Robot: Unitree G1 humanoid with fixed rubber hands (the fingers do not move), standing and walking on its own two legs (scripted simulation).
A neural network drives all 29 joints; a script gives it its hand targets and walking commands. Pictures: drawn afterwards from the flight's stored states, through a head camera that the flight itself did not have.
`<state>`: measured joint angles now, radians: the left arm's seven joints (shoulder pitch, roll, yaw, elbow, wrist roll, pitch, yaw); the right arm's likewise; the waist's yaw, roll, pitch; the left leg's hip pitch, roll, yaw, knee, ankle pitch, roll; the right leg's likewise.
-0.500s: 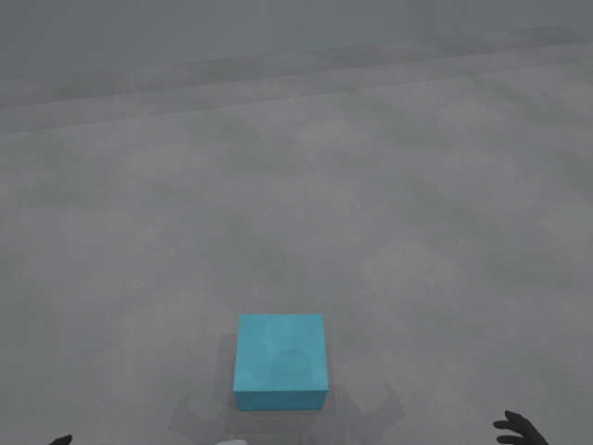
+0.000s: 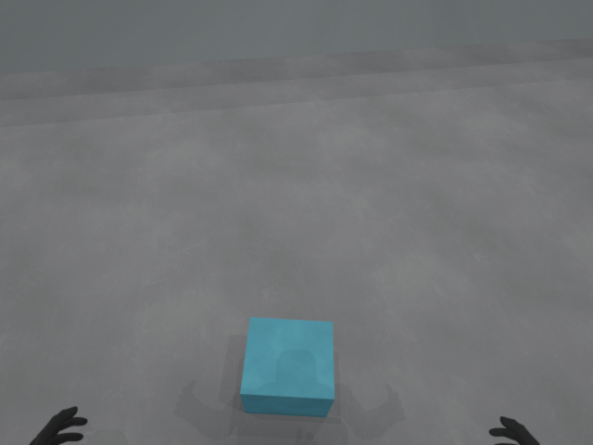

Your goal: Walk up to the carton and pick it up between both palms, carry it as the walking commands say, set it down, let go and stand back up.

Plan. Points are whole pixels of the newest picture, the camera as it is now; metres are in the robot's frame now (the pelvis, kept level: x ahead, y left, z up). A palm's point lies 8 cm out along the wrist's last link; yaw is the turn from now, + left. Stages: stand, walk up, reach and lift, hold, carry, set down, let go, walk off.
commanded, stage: walk up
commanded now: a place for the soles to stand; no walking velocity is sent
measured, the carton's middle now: (288, 367) +0.43 +0.00 -0.66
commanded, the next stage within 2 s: reach and lift in 0.84 s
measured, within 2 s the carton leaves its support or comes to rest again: neither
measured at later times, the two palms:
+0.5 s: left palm out of the picture +0.10 +0.34 -0.08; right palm out of the picture +0.13 -0.30 -0.08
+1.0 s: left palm (52, 440) +0.15 +0.31 -0.08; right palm (521, 435) +0.16 -0.30 -0.06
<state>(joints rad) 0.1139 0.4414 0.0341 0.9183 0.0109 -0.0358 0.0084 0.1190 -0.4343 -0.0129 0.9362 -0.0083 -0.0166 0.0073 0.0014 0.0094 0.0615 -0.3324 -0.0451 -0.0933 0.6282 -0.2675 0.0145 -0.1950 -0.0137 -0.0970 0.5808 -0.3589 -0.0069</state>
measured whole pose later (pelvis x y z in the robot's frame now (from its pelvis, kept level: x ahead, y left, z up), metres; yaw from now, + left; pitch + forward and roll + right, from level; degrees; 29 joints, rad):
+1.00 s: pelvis -0.02 +0.00 +0.00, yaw -4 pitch -3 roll +0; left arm 0.06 0.37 0.19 0.60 0.07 0.18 -0.05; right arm 0.02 -0.35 -0.14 0.65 -0.09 0.16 0.09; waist 0.07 -0.03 0.20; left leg -0.31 -0.01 -0.02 0.57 -0.22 0.00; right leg -0.21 0.00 -0.02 0.57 -0.31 -0.01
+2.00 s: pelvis -0.07 +0.01 -0.09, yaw -7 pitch +32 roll +0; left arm -0.85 0.34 0.30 0.84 -0.06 0.20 -0.04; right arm -0.89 -0.34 -0.19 0.84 0.04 0.22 0.02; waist 0.05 -0.02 0.04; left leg -1.33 0.00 0.02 1.06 -0.28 0.02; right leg -1.28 0.02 0.03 1.12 -0.40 0.02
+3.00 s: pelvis -0.09 +0.01 -0.28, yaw -8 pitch +48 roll -2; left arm -1.15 0.38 0.30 0.91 -0.12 0.14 -0.01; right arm -1.19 -0.36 -0.18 0.90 0.12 0.18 -0.05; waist 0.06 -0.01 0.00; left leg -2.14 -0.01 -0.02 1.74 -0.44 0.01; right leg -2.06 0.05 0.00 1.80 -0.58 0.01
